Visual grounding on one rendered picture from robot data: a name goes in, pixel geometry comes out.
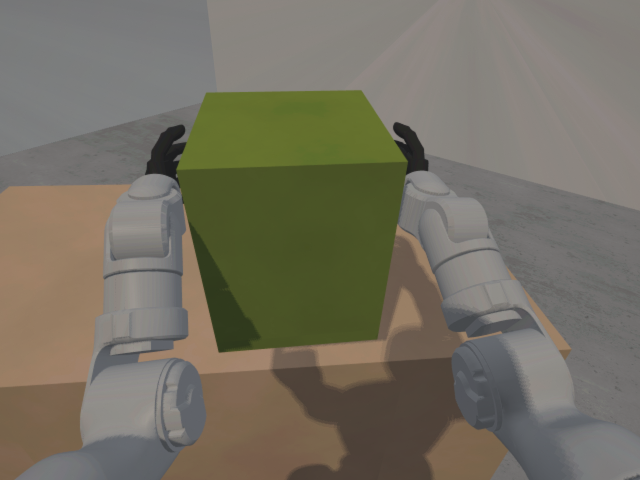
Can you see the robot right forearm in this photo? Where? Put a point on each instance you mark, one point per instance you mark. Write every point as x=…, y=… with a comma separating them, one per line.
x=479, y=296

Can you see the robot right upper arm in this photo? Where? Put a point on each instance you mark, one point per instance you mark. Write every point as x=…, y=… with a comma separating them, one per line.
x=515, y=385

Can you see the carton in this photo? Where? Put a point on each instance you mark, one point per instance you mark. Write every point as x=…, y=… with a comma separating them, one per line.
x=292, y=199

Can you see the robot left upper arm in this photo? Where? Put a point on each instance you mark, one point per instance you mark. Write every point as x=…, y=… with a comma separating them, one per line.
x=136, y=419

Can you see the robot left forearm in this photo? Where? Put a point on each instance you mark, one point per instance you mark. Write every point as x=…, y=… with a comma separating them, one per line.
x=142, y=268

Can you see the pedestal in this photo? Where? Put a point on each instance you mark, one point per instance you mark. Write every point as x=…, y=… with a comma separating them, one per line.
x=380, y=409

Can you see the left robot hand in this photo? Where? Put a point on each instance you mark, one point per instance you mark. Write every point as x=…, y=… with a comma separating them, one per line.
x=163, y=153

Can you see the right robot hand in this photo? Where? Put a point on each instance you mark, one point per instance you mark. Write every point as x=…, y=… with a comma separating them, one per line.
x=412, y=150

